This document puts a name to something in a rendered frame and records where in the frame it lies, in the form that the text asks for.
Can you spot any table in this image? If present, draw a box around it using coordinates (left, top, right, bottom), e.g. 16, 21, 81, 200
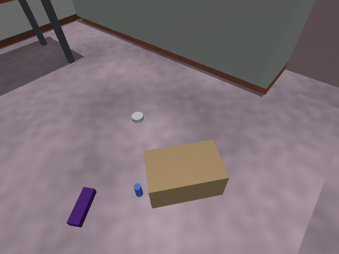
0, 0, 75, 64

